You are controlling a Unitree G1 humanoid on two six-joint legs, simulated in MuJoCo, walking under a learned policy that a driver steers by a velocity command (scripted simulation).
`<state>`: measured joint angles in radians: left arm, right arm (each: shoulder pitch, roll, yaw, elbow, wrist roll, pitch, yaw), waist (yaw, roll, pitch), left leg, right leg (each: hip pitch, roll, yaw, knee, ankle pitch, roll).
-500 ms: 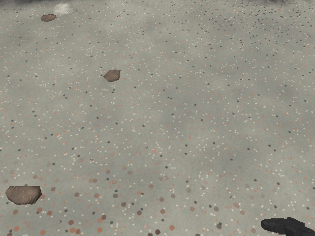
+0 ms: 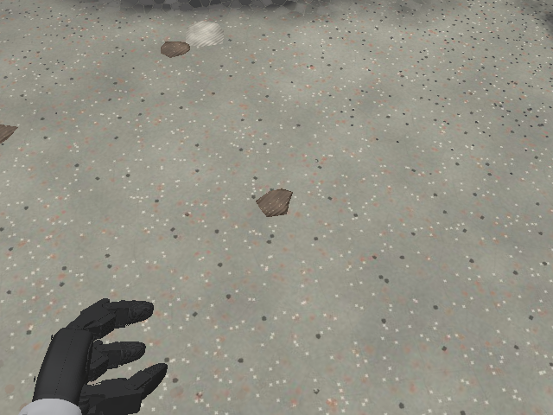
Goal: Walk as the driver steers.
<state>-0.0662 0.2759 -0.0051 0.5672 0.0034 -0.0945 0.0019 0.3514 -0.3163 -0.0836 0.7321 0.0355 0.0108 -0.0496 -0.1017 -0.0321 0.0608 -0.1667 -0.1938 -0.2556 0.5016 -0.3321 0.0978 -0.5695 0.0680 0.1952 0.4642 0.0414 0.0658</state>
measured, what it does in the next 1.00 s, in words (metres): walks ahead: right foot, then left foot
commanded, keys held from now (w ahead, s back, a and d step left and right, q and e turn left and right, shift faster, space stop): q+shift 0.26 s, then shift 0.14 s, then e+shift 0.06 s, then w+e+shift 0.54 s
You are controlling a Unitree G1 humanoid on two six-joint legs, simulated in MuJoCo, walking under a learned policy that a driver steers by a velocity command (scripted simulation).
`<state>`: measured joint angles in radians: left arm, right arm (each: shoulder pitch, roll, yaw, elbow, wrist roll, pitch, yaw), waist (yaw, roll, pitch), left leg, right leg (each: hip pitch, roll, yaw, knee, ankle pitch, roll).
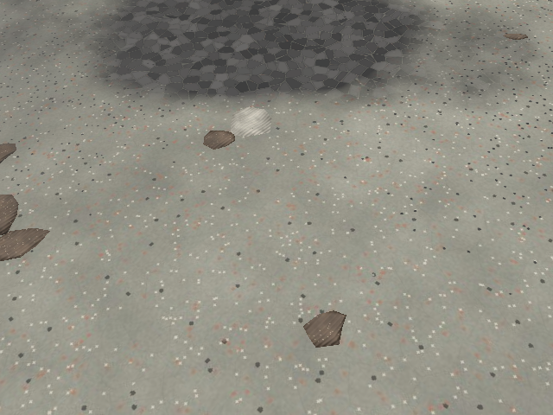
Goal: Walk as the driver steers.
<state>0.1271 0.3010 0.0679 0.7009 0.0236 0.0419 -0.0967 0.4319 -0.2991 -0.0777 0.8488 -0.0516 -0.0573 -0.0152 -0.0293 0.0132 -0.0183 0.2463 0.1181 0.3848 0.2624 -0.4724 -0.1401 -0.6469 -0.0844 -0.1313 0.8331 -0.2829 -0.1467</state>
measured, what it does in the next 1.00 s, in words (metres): walks ahead, turning left: right foot, then left foot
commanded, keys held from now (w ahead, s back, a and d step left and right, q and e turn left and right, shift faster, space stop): w+e+shift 0.18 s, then w+q+shift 0.56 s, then q+shift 0.26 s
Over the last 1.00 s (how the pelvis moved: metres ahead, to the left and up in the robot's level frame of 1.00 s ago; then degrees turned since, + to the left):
0.32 -0.01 -0.03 0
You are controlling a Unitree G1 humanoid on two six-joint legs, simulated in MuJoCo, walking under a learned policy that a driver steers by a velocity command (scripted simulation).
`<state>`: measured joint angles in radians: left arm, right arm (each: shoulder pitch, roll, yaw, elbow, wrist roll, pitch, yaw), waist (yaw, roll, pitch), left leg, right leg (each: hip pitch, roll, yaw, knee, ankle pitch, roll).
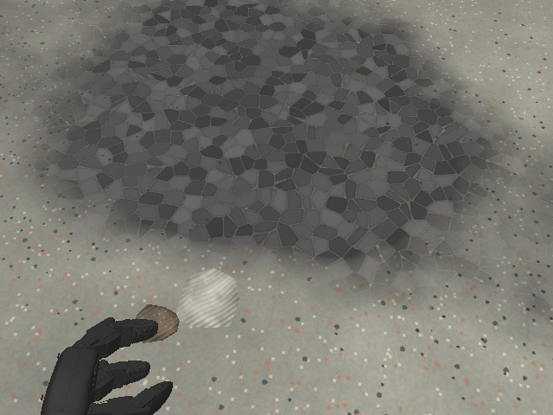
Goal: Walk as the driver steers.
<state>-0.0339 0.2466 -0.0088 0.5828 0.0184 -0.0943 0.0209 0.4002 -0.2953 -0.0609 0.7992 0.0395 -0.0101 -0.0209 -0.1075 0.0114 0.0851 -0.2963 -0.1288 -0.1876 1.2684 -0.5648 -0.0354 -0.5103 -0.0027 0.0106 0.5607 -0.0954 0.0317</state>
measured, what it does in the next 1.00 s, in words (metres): walks ahead, turning right: left foot, then right foot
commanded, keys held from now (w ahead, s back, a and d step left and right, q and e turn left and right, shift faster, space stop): q+shift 0.06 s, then shift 0.10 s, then e+shift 0.78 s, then shift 0.06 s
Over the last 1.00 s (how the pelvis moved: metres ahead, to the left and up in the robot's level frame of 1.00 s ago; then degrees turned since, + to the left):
0.90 -0.19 0.01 15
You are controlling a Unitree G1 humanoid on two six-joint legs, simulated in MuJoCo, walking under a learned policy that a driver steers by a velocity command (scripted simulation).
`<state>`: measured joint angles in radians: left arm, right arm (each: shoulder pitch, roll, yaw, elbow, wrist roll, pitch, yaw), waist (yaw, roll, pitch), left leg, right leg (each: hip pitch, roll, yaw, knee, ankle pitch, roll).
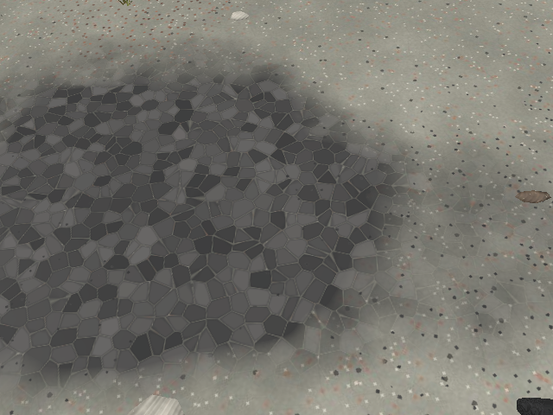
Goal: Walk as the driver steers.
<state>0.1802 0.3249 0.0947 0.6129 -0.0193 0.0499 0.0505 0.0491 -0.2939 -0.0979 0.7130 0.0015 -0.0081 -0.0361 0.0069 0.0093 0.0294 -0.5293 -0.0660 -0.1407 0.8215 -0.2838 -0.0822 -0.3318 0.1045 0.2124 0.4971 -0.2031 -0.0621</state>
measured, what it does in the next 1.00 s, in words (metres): steps on the spot, turning left: left foot, then right foot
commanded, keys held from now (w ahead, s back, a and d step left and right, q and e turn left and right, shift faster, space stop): shift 0.04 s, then q+shift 0.78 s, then shift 0.08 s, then e+shift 0.10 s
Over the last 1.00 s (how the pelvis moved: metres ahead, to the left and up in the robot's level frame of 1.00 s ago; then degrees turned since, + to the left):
0.18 -0.05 0.03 -24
